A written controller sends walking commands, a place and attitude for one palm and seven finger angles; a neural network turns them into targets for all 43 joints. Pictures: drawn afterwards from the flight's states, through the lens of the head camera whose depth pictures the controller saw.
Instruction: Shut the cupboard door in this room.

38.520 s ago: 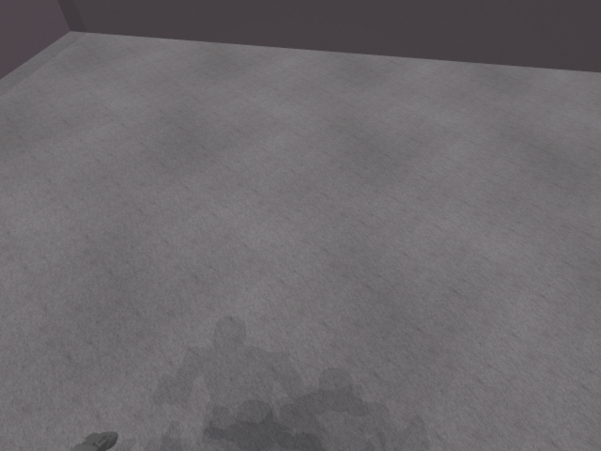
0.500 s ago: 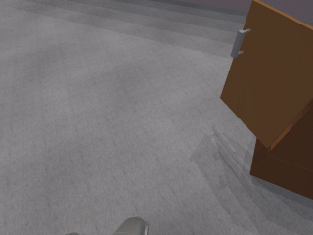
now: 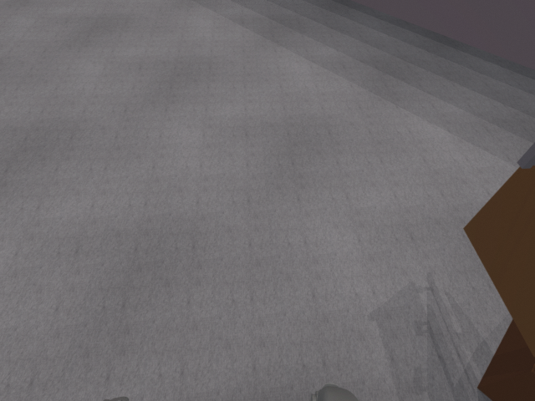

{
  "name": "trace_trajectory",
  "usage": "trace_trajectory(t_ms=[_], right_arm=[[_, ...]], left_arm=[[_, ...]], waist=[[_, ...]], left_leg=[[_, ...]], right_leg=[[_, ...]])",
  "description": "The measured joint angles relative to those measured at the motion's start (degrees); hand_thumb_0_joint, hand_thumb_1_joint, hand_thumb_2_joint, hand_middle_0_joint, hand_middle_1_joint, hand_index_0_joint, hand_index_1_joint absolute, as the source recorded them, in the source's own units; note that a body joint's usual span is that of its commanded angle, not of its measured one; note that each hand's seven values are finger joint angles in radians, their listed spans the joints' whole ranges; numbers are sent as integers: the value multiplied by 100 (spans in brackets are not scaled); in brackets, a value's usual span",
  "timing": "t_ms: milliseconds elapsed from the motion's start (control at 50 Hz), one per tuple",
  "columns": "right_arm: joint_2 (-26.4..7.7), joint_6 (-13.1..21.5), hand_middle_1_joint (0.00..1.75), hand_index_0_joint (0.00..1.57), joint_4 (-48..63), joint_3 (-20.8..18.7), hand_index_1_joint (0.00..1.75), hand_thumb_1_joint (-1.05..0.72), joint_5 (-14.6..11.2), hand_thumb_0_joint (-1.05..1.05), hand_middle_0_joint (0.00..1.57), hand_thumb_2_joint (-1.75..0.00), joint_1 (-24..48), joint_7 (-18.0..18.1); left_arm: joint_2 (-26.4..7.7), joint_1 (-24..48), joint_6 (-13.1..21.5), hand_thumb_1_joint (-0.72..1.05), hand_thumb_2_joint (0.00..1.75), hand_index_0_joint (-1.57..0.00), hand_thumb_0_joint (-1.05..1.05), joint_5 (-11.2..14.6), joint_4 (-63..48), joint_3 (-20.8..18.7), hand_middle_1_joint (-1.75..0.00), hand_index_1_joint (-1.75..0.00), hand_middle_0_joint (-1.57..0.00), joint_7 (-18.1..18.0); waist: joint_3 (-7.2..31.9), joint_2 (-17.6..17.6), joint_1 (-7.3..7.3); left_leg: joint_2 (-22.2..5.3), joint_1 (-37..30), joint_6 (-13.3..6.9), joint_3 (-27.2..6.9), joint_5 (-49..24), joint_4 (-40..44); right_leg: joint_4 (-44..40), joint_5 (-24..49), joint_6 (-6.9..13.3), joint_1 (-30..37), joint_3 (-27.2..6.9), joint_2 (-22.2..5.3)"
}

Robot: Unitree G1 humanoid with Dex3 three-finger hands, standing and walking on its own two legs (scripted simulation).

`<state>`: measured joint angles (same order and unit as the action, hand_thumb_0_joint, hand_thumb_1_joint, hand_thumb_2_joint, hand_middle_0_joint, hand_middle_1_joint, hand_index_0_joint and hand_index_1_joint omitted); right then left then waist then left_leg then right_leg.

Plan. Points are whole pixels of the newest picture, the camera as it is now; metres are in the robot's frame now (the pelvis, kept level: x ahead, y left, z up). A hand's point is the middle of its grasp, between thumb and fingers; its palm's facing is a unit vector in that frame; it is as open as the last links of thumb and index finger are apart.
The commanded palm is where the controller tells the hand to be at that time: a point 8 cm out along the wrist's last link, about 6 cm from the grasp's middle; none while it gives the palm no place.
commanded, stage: walk to a spot facing it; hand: left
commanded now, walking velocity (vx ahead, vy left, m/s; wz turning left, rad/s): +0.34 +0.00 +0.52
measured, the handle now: out of the picture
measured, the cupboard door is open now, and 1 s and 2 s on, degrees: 50 50 50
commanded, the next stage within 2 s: turn to face it in 0.86 s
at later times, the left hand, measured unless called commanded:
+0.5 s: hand out of the picture +0.06 +0.13 -0.17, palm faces +0.41 -0.90 -0.17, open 7.3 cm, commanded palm none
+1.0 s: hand (125, 268) +0.37 +0.32 -0.16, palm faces +0.43 -0.89 -0.17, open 7.4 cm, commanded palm none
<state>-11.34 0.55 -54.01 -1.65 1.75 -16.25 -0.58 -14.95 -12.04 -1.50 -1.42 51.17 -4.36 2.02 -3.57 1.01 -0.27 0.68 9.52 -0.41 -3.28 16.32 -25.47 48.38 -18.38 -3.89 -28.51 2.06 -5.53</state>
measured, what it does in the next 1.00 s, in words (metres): walks ahead, turning left: right foot, then left foot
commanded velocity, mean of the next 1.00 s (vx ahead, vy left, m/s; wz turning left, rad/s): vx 0.30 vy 0.00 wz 0.29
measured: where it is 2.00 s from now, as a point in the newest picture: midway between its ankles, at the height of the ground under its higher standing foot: (229, 318)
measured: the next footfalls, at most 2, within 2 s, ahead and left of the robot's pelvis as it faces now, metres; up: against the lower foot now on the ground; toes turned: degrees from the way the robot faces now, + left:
right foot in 0.10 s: +0.15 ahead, -0.14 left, +0.00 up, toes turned -1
left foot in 0.60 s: +0.29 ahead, +0.15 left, +0.00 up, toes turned +29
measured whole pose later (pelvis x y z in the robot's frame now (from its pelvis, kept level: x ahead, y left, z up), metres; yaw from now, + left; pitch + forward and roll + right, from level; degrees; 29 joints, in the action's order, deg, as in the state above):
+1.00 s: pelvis +0.35 +0.10 +0.01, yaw +26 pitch -1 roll +0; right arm -9.0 3.3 -61.3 -1.5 0.9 -22.4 1.3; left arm -12.2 -6.9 -0.2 -1.3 54.1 -3.2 1.0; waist -2.6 2.8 -1.6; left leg 3.8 1.0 -4.5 3.2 14.3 -15.8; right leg 46.0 -4.3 -1.7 -32.7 1.6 -5.7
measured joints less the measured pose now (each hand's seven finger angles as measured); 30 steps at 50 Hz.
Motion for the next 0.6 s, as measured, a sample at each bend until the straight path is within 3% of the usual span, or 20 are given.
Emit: trace_trajectory(t_ms=[100, 120, 160, 200, 240, 360, 480, 560, 600], right_arm=[[-39, -84, 30, 20, -208, -77, 30, -90, -25, 1, 21, -90, -299, -15], [-50, -103, 30, 20, -250, -105, 30, -90, -55, 1, 21, -90, -333, -8], [-124, -182, 30, 20, -346, -175, 30, -91, -40, 1, 21, -90, -279, -15], [-176, -213, 30, 20, -384, -233, 30, -91, -3, 1, 20, -90, -178, -46], [-201, -202, 30, 20, -355, -268, 30, -91, 9, 1, 20, -90, -66, -87], [-135, -196, 30, 19, -172, -276, 30, -91, -11, 1, 20, -90, 341, -174], [-77, -196, 30, 19, 0, -179, 30, -91, -12, 1, 20, -90, 984, -262], [-28, -78, 30, 19, 217, -103, 30, -91, -8, 1, 20, -90, 1357, -275], [-88, 68, 30, 20, 397, -59, 30, -91, 23, 1, 20, -90, 1403, -257]], left_arm=[[49, 107, 204, 90, 90, -20, 1, -10, -221, 38, -30, -30, -20, 43], [58, 118, 292, 90, 90, -20, 1, -36, -260, 44, -30, -30, -20, 21], [179, 119, 365, 90, 90, -20, 1, -38, -260, 79, -30, -30, -20, -63], [297, -7, 379, 90, 89, -20, 1, -36, -184, 96, -30, -30, -20, -135], [407, -161, 390, 90, 89, -20, 1, -35, -35, 104, -30, -30, -20, -181], [612, -595, 524, 92, 89, -20, 1, -30, 374, 137, -30, -30, -20, -245], [651, -1016, 538, 91, 89, -20, 1, -29, 680, 184, -30, -30, -20, -238], [574, -1329, 455, 91, 89, -20, 1, -20, 859, 174, -30, -30, -20, -215], [574, -1530, 365, 91, 89, -20, 1, 15, 925, 168, -30, -30, -20, -170]], waist=[[82, -146, -98], [94, -142, -83], [61, -237, -69], [107, -241, -70], [161, -228, -118], [113, -103, -92], [-187, -62, 190], [-336, 79, 351], [-262, 6, 328]], left_leg=[[-2, -35, 68, -300, 568, -524], [42, 187, 10, -306, 957, -1143], [82, 811, -76, -243, 1280, -2784], [33, 1410, -78, -8, 864, -3978], [-132, 1841, -17, 206, 340, -4426], [-469, 2461, 122, 512, -236, -3700], [-515, 2365, -1, 800, -359, -2133], [-297, 1879, -243, 1048, -122, -1302], [-232, 1549, -462, 1069, -496, -925]], right_leg=[[-1423, 238, 53, 616, 131, 219], [-1442, 561, 209, 637, 169, 201], [-1201, 449, 434, 706, 378, 157], [-1370, 292, 499, 936, 525, 105], [-1769, 344, 484, 1255, 701, 74], [-2674, 387, 443, 2094, 1280, 29], [-2802, 37, 240, 2692, 1765, 3], [-2302, -495, -13, 2909, 1920, -253], [-1091, -816, -6, 2554, 1800, -471]])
